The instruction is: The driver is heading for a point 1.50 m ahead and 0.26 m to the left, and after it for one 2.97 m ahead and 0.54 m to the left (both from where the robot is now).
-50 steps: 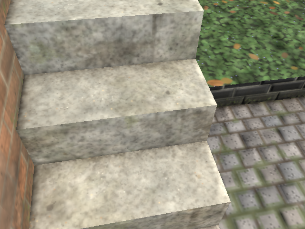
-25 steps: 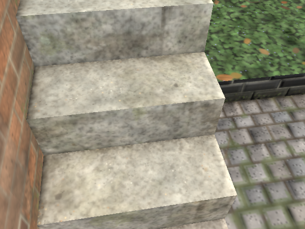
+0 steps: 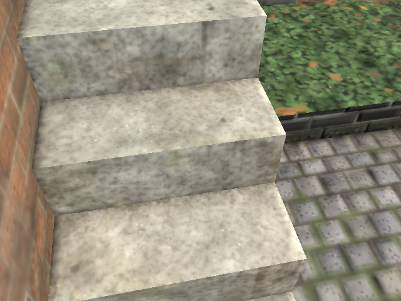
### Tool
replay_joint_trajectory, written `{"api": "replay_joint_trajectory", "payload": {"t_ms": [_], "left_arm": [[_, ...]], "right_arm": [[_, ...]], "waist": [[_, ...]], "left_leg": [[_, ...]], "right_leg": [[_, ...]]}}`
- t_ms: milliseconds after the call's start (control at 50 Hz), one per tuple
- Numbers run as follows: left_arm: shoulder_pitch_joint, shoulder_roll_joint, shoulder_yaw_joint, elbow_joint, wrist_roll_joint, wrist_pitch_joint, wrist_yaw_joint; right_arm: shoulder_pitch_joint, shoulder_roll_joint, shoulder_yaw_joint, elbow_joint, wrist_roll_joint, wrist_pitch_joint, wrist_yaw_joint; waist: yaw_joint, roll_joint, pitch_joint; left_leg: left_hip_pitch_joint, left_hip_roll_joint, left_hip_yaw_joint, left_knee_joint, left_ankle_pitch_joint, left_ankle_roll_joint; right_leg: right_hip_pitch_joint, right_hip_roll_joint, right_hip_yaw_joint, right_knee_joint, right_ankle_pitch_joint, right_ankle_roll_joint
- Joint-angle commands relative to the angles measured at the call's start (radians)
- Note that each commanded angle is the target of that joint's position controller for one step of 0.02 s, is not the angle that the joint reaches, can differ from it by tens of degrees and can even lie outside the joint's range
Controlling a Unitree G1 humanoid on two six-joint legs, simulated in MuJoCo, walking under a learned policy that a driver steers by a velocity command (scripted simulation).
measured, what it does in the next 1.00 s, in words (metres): stands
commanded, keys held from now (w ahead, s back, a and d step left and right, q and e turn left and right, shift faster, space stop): no key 0.26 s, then w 0.74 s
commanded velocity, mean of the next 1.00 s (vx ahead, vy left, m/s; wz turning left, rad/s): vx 0.26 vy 0.00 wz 0.00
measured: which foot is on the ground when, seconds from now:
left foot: down 0.00-1.00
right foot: down 0.00-1.00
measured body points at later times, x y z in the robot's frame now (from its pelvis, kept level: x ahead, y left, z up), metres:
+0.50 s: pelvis +0.01 +0.00 +0.00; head +0.02 +0.02 +0.45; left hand +0.06 +0.23 -0.15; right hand +0.08 -0.22 -0.14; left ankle +0.02 +0.10 -0.75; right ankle -0.03 -0.11 -0.75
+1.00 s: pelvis +0.03 +0.00 +0.00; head +0.04 +0.00 +0.45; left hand +0.17 +0.24 -0.12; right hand +0.17 -0.23 -0.12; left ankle +0.02 +0.10 -0.75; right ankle -0.03 -0.12 -0.75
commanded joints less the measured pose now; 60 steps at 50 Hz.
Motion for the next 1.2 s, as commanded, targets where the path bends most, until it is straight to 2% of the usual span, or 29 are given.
{"api": "replay_joint_trajectory", "payload": {"t_ms": [20,220,240,280,300,320,360,400,520,540,560,580,620,640,660,680,720,760,840,860,880,900,920,940,980,1020,1200], "left_arm": [[0.019,0.098,0.02,-0.038,0.0,-0.008,0.002],[0.024,0.101,0.023,-0.041,0.001,-0.01,0.003],[0.031,0.097,0.023,-0.036,-0.005,-0.011,0.003],[0.03,0.092,0.022,-0.034,-0.005,-0.011,0.004],[0.005,0.029,0.001,-0.067,0.042,-0.034,-0.006],[0.031,0.035,-0.005,-0.055,0.046,-0.046,-0.016],[0.024,0.036,-0.014,-0.066,0.038,-0.06,-0.02],[0.013,0.057,-0.018,-0.083,0.03,-0.07,-0.014],[0.0,0.059,-0.031,-0.123,0.029,-0.092,-0.006],[-0.039,0.032,-0.035,-0.147,0.017,-0.094,0.005],[-0.053,0.041,-0.034,-0.155,0.022,-0.099,0.006],[-0.048,0.054,-0.03,-0.154,0.016,-0.101,0.01],[-0.023,0.054,-0.027,-0.144,0.01,-0.108,0.009],[0.03,0.101,-0.013,-0.101,-0.026,-0.084,0.006],[0.007,0.127,-0.005,-0.109,-0.02,-0.069,0.008],[-0.025,0.102,-0.009,-0.125,-0.004,-0.062,0.008],[-0.047,0.083,-0.01,-0.133,0.005,-0.055,0.004],[-0.06,0.087,-0.005,-0.135,0.004,-0.052,-0.001],[-0.076,0.094,-0.004,-0.137,0.007,-0.047,-0.006],[-0.084,0.087,-0.008,-0.14,0.013,-0.049,-0.012],[-0.091,0.097,-0.007,-0.141,0.014,-0.051,-0.015],[-0.147,0.055,-0.023,-0.161,0.035,-0.084,-0.017],[-0.144,0.058,-0.027,-0.15,0.026,-0.098,-0.017],[-0.146,0.063,-0.03,-0.148,0.02,-0.106,-0.017],[-0.152,0.08,-0.032,-0.153,0.015,-0.113,-0.012],[-0.157,0.087,-0.036,-0.155,0.015,-0.114,-0.009],[-0.188,0.078,-0.05,-0.15,0.03,-0.113,-0.018]], "right_arm": [[0.01,-0.097,-0.017,-0.034,0.002,-0.012,0.0],[-0.003,-0.107,-0.013,-0.011,0.005,-0.013,0.004],[-0.01,-0.107,-0.014,-0.001,0.0,-0.009,-0.002],[-0.013,-0.105,-0.012,0.005,-0.001,-0.006,-0.008],[0.039,0.049,0.029,0.02,0.035,0.007,-0.044],[0.005,-0.04,0.01,0.0,0.03,0.021,-0.054],[-0.011,-0.067,0.001,-0.025,0.015,0.03,-0.057],[-0.016,-0.071,-0.001,-0.039,0.006,0.023,-0.054],[-0.008,-0.04,-0.004,-0.071,0.011,0.005,-0.046],[-0.005,0.002,0.008,-0.073,0.023,-0.005,-0.049],[0.001,-0.008,0.004,-0.071,0.034,-0.01,-0.052],[-0.003,-0.023,0.0,-0.081,0.029,-0.012,-0.056],[-0.003,-0.02,-0.001,-0.094,0.034,-0.008,-0.068],[-0.024,-0.087,-0.008,-0.078,-0.011,-0.022,-0.034],[-0.024,-0.092,-0.014,-0.076,-0.001,-0.03,-0.017],[-0.033,-0.082,-0.008,-0.063,0.011,-0.032,-0.008],[-0.077,-0.063,0.002,-0.06,0.02,-0.023,0.004],[-0.093,-0.064,0.006,-0.051,0.011,-0.017,0.008],[-0.127,-0.086,0.012,-0.037,0.012,-0.016,0.01],[-0.141,-0.085,0.015,-0.038,0.01,-0.016,0.014],[-0.148,-0.09,0.017,-0.037,0.009,-0.016,0.016],[-0.144,-0.012,0.039,-0.062,0.04,-0.007,-0.028],[-0.154,-0.037,0.037,-0.076,0.036,0.0,-0.049],[-0.144,-0.053,0.035,-0.086,0.032,0.003,-0.056],[-0.132,-0.074,0.031,-0.095,0.031,0.003,-0.059],[-0.136,-0.069,0.035,-0.107,0.031,0.001,-0.057],[-0.135,-0.053,0.043,-0.148,0.03,0.002,-0.05]], "waist": [[-0.001,0.005,0.033],[-0.003,0.01,0.026],[0.001,0.012,0.026],[-0.002,0.011,0.023],[0.018,0.013,0.048],[0.023,-0.004,0.072],[0.019,0.011,0.051],[0.016,0.019,0.033],[0.006,0.019,0.006],[0.004,0.034,-0.017],[0.009,0.008,-0.017],[0.009,0.004,-0.031],[0.017,0.022,-0.05],[0.025,0.062,-0.107],[0.012,0.028,-0.078],[0.014,0.008,-0.078],[0.015,0.015,-0.068],[0.013,0.01,-0.056],[0.011,-0.008,-0.046],[0.014,0.004,-0.046],[0.01,-0.002,-0.048],[0.011,-0.044,0.01],[0.006,-0.035,0.003],[0.002,-0.027,-0.028],[0.002,-0.011,-0.081],[0.007,0.012,-0.104],[0.008,0.022,-0.084]], "left_leg": [[0.037,0.136,-0.143,-0.053,0.058,-0.018],[0.049,0.141,-0.15,-0.057,0.084,-0.017],[0.039,0.142,-0.152,-0.063,0.068,-0.019],[0.042,0.137,-0.155,-0.08,-0.001,-0.018],[0.009,0.137,-0.159,-0.101,-0.079,0.012],[0.001,0.142,-0.161,-0.093,-0.151,0.034],[-0.008,0.146,-0.173,-0.114,-0.213,0.048],[0.01,0.136,-0.169,-0.108,-0.198,0.05],[0.04,0.123,-0.156,-0.083,-0.129,0.063],[0.057,0.123,-0.158,-0.099,-0.055,0.052],[0.074,0.125,-0.147,-0.071,0.019,0.043],[0.093,0.123,-0.147,-0.051,0.091,0.047],[0.101,0.125,-0.146,-0.044,0.125,0.047],[0.135,0.12,-0.156,-0.039,0.19,0.008],[0.133,0.122,-0.156,-0.04,0.249,0.002],[0.131,0.129,-0.162,-0.048,0.277,0.001],[0.122,0.136,-0.158,-0.052,0.306,0.016],[0.12,0.132,-0.155,-0.061,0.308,0.018],[0.121,0.134,-0.152,-0.067,0.29,0.019],[0.119,0.135,-0.149,-0.066,0.303,0.017],[0.123,0.136,-0.149,-0.066,0.312,0.016],[0.095,0.15,-0.135,-0.058,0.263,0.042],[0.099,0.149,-0.134,-0.054,0.231,0.043],[0.103,0.149,-0.133,-0.053,0.226,0.042],[0.128,0.146,-0.137,-0.048,0.23,0.041],[0.136,0.146,-0.136,-0.042,0.245,0.039],[0.076,0.15,-0.141,-0.034,0.12,0.028]], "right_leg": [[-0.086,-0.13,0.123,-0.069,0.09,-0.001],[-0.079,-0.132,0.121,-0.076,0.093,0.005],[-0.069,-0.133,0.12,-0.088,0.086,0.007],[-0.067,-0.126,0.115,-0.096,0.062,0.007],[-0.083,-0.113,0.049,-0.091,0.111,-0.036],[-0.102,-0.122,0.051,-0.086,0.096,-0.049],[-0.099,-0.113,0.045,-0.083,0.073,-0.058],[-0.104,-0.109,0.038,-0.075,0.092,-0.057],[-0.11,-0.116,0.039,-0.053,0.159,-0.063],[-0.102,-0.119,0.052,-0.073,0.212,-0.055],[-0.099,-0.124,0.054,-0.068,0.246,-0.044],[-0.098,-0.123,0.051,-0.043,0.306,-0.043],[-0.079,-0.125,0.046,-0.023,0.349,-0.041],[-0.01,-0.143,0.109,-0.075,0.318,0.0],[-0.015,-0.134,0.095,-0.072,0.315,0.01],[0.001,-0.133,0.1,-0.079,0.319,0.009],[0.025,-0.138,0.1,-0.091,0.347,0.008],[0.034,-0.139,0.096,-0.094,0.366,0.007],[0.041,-0.141,0.096,-0.102,0.373,0.009],[0.045,-0.146,0.101,-0.109,0.379,0.011],[0.047,-0.146,0.099,-0.107,0.386,0.012],[-0.025,-0.145,0.053,-0.107,0.426,-0.027],[-0.029,-0.146,0.061,-0.098,0.458,-0.03],[-0.013,-0.15,0.064,-0.093,0.481,-0.032],[0.007,-0.15,0.061,-0.073,0.496,-0.03],[0.008,-0.149,0.06,-0.063,0.496,-0.028],[-0.019,-0.147,0.066,-0.062,0.397,-0.03]]}}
